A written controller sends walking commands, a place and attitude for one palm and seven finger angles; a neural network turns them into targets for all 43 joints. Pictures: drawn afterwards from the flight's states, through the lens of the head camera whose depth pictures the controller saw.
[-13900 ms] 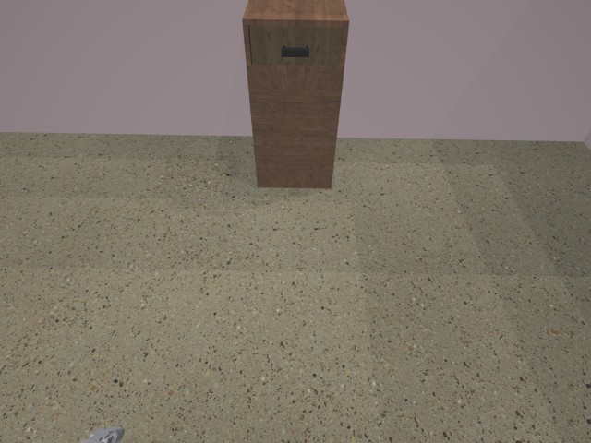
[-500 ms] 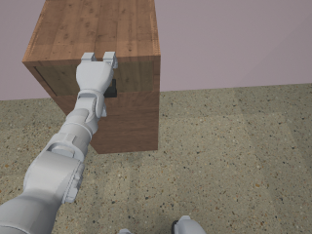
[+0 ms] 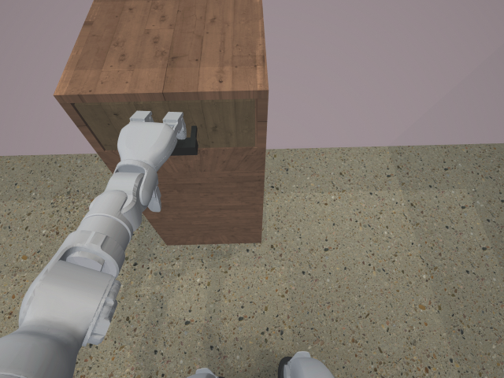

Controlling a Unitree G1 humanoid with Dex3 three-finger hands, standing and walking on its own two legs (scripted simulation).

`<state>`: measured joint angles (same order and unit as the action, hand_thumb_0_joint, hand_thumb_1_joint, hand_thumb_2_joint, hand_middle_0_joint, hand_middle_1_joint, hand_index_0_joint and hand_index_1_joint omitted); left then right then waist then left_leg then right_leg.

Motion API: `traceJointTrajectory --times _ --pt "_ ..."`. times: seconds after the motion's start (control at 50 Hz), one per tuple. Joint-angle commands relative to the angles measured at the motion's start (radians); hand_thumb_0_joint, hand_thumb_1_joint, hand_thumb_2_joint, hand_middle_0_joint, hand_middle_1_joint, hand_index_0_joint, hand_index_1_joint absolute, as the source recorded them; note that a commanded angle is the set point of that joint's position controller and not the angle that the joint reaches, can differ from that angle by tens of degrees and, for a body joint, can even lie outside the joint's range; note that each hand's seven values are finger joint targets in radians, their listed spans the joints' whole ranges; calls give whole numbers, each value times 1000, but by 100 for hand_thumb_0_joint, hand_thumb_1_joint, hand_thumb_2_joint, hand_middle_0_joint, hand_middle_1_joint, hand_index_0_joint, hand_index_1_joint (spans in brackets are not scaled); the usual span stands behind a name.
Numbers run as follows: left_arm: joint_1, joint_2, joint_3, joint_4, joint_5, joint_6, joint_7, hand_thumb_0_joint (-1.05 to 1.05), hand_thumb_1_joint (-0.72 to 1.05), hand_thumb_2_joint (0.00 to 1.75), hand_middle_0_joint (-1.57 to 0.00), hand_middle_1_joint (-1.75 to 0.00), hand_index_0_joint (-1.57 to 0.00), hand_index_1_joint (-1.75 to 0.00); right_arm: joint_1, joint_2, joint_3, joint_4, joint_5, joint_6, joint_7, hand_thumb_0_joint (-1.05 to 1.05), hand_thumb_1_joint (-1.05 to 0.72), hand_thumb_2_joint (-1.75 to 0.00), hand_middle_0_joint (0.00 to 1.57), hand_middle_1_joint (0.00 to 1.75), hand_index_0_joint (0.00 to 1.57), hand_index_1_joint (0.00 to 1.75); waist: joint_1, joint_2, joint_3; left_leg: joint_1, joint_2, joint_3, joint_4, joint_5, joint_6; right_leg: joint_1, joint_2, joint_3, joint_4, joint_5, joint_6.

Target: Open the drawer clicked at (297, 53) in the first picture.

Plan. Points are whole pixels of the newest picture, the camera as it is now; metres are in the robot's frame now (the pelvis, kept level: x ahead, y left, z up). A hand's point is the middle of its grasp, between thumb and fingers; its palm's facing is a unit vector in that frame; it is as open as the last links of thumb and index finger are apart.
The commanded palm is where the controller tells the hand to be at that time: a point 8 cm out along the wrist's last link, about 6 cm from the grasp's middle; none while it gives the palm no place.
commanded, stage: move the hooked fingers above the handle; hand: left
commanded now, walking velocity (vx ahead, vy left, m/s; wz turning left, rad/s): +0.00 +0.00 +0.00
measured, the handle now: (172, 138) +0.56 +0.14 -0.03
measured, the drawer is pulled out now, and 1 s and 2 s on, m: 0.00 0.00 0.00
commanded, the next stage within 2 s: none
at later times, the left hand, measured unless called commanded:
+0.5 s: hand (159, 156) +0.48 +0.15 +0.02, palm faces -0.16 -0.03 -0.99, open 13.8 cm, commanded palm +0.48 +0.16 +0.08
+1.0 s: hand (184, 141) +0.50 +0.10 +0.03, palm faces -0.10 -0.09 -0.99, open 13.9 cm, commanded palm +0.48 +0.15 +0.08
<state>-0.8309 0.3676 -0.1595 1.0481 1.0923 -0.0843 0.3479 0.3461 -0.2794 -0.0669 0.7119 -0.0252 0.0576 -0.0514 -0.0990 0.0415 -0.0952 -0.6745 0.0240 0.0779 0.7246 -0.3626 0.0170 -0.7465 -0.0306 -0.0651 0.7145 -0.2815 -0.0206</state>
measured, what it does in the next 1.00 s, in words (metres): stands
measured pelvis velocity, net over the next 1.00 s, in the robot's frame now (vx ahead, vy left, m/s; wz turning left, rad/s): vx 0.01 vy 0.01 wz -0.05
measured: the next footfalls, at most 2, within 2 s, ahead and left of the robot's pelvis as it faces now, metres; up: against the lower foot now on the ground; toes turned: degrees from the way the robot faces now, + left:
none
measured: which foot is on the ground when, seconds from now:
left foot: down 0.00-1.00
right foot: down 0.00-1.00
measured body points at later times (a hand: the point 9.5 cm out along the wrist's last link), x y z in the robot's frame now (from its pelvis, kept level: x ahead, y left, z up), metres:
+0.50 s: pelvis +0.00 +0.01 +0.00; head +0.09 -0.01 +0.44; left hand +0.49 +0.15 +0.07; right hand +0.02 -0.26 -0.13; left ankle -0.02 +0.11 -0.71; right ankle +0.03 -0.11 -0.71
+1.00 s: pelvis +0.01 +0.01 +0.00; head +0.10 -0.01 +0.44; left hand +0.50 +0.10 +0.08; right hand +0.02 -0.25 -0.13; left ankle -0.02 +0.11 -0.71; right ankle +0.03 -0.11 -0.71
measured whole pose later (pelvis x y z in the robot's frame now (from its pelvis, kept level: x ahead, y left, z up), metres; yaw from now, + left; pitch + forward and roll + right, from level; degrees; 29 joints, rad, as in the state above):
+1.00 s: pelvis +0.01 +0.01 +0.00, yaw -3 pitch +17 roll +0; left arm -0.91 0.28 -0.10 1.13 1.07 0.01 0.31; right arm 0.32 -0.25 -0.03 0.70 -0.02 0.10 -0.03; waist -0.14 0.06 -0.12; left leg -0.62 0.03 0.12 0.70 -0.38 0.03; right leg -0.71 -0.02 -0.02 0.69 -0.28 0.00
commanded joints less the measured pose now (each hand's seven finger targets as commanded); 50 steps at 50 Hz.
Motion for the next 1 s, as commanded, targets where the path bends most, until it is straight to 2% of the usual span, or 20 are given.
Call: traceJointTrajectory --times 0.0,0.1,0.12,0.16,0.22,0.26,0.3,0.36,0.42,0.5,0.56,0.6,0.64,0.7,0.72,0.76,0.78,0.86,0.92,0.98 --pt "-716 176 74 -304 11 -18 159 0 -50 30 -30 -120 -30 -120 125 -115 -55 -21 -15 -31 13 0 -90 -90 20 30 20 30 -85 73 -549 259 -52 -75 -12 322 21 204 55 44 -36 237 -12" --pt "-658 151 71 -76 7 175 203 0 -50 30 -30 -120 -30 -120 101 -122 -36 2 -13 1 43 0 -90 -90 20 30 20 30 -79 54 -504 219 -55 -63 -30 364 9 223 63 22 -40 273 -12" --pt "-642 189 96 -26 2 222 192 0 -50 30 -30 -120 -30 -120 95 -129 -31 4 -9 9 46 0 -90 -90 20 30 20 30 -69 27 -483 192 -55 -53 -43 349 11 253 64 24 -49 283 -10" --pt "-568 165 69 84 -12 304 138 0 -50 30 -30 -120 -30 -120 81 -135 -23 -8 4 28 48 0 -90 -90 20 30 20 30 -53 -18 -463 153 -57 -36 -68 342 12 317 64 30 -64 316 -7" --pt "-551 223 91 110 -24 331 59 0 -50 30 -30 -120 -30 -120 72 -149 -16 -24 18 54 31 0 -90 -90 20 30 20 30 -53 -122 -430 106 -54 -19 -96 310 20 395 56 44 -84 352 6" --pt "-502 204 76 113 -30 319 12 0 -50 30 -30 -120 -30 -120 62 -147 -13 -48 23 57 17 0 -90 -90 20 30 20 30 -46 -171 -386 80 -56 -11 -117 269 25 422 52 48 -102 336 10" --pt "-406 198 78 113 -39 275 -37 0 -50 30 -30 -120 -30 -120 54 -144 -9 -69 22 56 5 0 -90 -90 20 30 20 30 -26 -169 -357 75 -55 -6 -122 252 26 425 49 51 -104 321 6" --pt "-365 191 67 44 -30 183 -78 0 -50 30 -30 -120 -30 -120 53 -139 -6 -102 25 38 -11 0 -90 -90 20 30 20 30 -23 -182 -298 63 -50 -7 -124 193 31 385 46 57 -116 254 5" --pt "-406 228 103 -119 -20 49 -65 0 -50 30 -30 -120 -30 -120 66 -127 -18 -120 17 12 -18 0 -90 -90 20 30 20 30 -11 -106 -369 97 -49 -15 -95 204 34 368 46 73 -92 243 -2" --pt "-569 233 126 -349 22 -76 55 0 -50 30 -30 -120 -30 -120 97 -106 -47 -93 -10 -20 -3 0 -90 -90 20 30 20 30 -23 41 -522 208 -43 -49 -36 307 28 287 53 66 -39 263 -14" --pt "-616 253 160 -345 47 -61 162 0 -50 30 -30 -120 -30 -120 102 -105 -56 -53 -21 -26 14 0 -90 -90 20 30 20 30 -39 66 -562 228 -43 -74 5 372 16 221 57 43 0 264 -17" --pt "-651 214 135 -299 41 -6 211 0 -50 30 -30 -120 -30 -120 109 -109 -58 -23 -26 -25 28 0 -90 -90 20 30 20 30 -63 69 -555 245 -39 -84 15 394 8 173 61 25 5 254 -14" --pt "-665 125 64 -209 28 80 227 0 -50 30 -30 -120 -30 -120 107 -115 -57 0 -22 -17 46 0 -90 -90 20 30 20 30 -86 71 -504 265 -34 -95 1 375 -2 122 68 9 -14 211 -14" --pt "-691 -8 -52 -109 -12 207 175 0 -50 30 -30 -120 -30 -120 110 -124 -60 15 -7 2 68 0 -90 -90 20 30 20 30 -105 62 -501 331 -24 -103 -28 384 -8 112 72 3 -50 192 -10" --pt "-685 17 -37 -72 -25 243 146 0 -50 30 -30 -120 -30 -120 111 -132 -59 21 -1 12 66 0 -90 -90 20 30 20 30 -101 35 -496 332 -23 -101 -38 385 -6 132 74 6 -61 202 -10" --pt "-653 -5 -59 -23 -56 278 73 0 -50 30 -30 -120 -30 -120 102 -137 -53 11 6 27 61 0 -90 -90 20 30 20 30 -93 -8 -481 314 -28 -91 -61 376 3 193 74 12 -81 227 -8" --pt "-626 8 -45 -16 -68 269 36 0 -50 30 -30 -120 -30 -120 99 -142 -50 3 7 32 55 0 -90 -90 20 30 20 30 -83 -10 -496 314 -30 -86 -67 393 5 227 71 17 -82 256 -9" --pt "-484 85 21 5 -52 176 -46 0 -50 30 -30 -120 -30 -120 87 -137 -33 -40 6 36 27 0 -90 -90 20 30 20 30 -52 -105 -392 193 -38 -58 -87 333 25 314 62 33 -88 296 -6" --pt "-417 237 149 -53 -21 94 -11 0 -50 30 -30 -120 -30 -120 71 -131 -15 -73 2 26 8 0 -90 -90 20 30 20 30 1 -128 -357 91 -45 -37 -94 286 30 369 56 53 -69 303 -10" --pt "-397 318 217 -154 22 68 88 0 -50 30 -30 -120 -30 -120 33 -112 -10 -101 -5 15 5 0 -90 -90 20 30 20 30 48 -91 -391 48 -57 -23 -83 291 25 406 51 64 -47 315 -15"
